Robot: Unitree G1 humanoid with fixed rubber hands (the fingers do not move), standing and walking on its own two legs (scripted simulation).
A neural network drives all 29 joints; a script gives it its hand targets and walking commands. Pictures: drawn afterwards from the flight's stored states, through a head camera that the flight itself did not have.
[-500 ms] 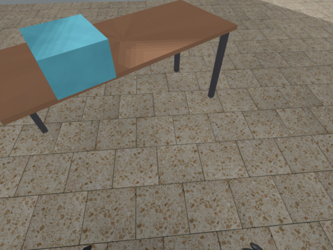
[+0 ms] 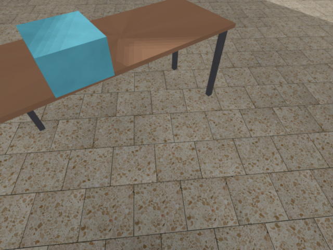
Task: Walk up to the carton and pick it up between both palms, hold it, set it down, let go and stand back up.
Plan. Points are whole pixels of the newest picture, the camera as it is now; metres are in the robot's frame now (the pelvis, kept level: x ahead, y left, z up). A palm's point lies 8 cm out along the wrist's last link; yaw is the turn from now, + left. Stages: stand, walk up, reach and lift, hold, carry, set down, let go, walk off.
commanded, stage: stand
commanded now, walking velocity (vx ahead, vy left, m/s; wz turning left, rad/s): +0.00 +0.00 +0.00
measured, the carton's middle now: (67, 51) +0.91 +0.46 -0.03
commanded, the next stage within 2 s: none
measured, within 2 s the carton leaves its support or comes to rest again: neither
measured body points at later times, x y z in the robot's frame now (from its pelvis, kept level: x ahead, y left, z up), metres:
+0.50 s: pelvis +0.01 +0.00 +0.00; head +0.01 +0.01 +0.45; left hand -0.01 +0.21 -0.16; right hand +0.02 -0.21 -0.16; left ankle +0.01 +0.12 -0.74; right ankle +0.01 -0.12 -0.74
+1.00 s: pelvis +0.01 +0.00 +0.00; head +0.03 +0.01 +0.45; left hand -0.01 +0.21 -0.16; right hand -0.01 -0.21 -0.16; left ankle +0.01 +0.12 -0.74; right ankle +0.01 -0.12 -0.74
